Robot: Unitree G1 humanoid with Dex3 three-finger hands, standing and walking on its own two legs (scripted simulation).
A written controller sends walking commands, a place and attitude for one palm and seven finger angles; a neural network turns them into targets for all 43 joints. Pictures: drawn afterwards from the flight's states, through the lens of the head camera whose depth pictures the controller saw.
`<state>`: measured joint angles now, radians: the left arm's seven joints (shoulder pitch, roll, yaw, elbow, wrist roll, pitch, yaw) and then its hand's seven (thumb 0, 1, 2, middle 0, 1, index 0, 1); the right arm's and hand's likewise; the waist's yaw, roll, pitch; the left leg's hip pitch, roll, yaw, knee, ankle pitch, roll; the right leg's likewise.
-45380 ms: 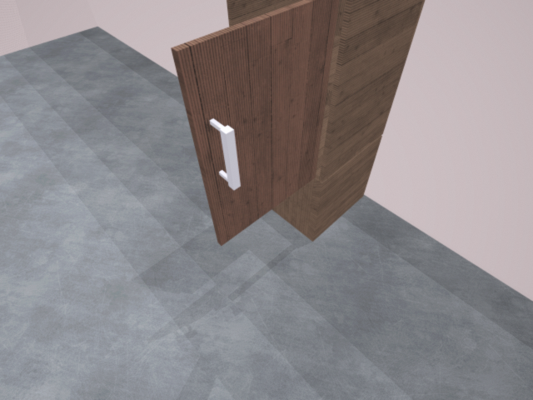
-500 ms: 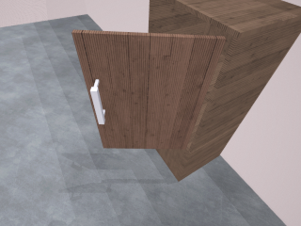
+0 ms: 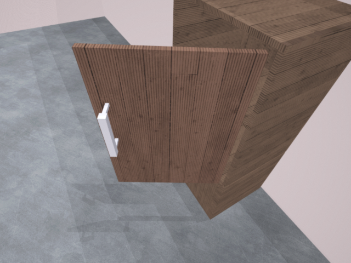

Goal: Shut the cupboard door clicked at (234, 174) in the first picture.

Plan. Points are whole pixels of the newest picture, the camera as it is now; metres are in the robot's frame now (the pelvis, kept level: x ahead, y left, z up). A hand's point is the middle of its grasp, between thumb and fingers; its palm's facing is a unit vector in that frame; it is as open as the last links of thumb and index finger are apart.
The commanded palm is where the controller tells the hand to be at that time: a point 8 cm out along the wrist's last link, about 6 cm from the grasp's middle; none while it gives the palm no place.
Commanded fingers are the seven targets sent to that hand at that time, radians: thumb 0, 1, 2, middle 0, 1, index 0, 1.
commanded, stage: come to a stop and stand still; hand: left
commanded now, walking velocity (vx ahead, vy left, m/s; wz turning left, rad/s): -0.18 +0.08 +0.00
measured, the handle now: (110, 131) +0.45 +0.22 +0.01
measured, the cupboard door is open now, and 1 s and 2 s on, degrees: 59 59 59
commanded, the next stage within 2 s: none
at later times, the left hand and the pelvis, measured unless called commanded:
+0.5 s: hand out of the picture +0.02 +0.21 -0.17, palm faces +0.03 -0.96 -0.28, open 7.3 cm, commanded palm none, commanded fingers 0.00 0.90 0.90 -0.20 -0.30 -0.20 -0.30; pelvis -0.04 +0.00 -0.01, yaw +0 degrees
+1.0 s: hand out of the picture -0.09 +0.19 -0.18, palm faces +0.02 -0.98 -0.19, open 7.4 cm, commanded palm none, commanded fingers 0.00 0.90 0.90 -0.20 -0.30 -0.20 -0.30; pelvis -0.10 +0.01 +0.00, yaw +1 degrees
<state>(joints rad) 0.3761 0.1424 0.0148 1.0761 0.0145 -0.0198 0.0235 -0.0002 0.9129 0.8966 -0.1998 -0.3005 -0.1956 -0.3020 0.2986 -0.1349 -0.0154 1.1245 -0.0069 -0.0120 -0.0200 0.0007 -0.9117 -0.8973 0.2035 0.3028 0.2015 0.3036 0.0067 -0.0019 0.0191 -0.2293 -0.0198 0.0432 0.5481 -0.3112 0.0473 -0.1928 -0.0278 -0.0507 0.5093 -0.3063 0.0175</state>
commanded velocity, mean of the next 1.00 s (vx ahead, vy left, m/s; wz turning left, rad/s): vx -0.03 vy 0.01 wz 0.00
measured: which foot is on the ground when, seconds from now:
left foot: down 0.00-1.00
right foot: down 0.00-1.00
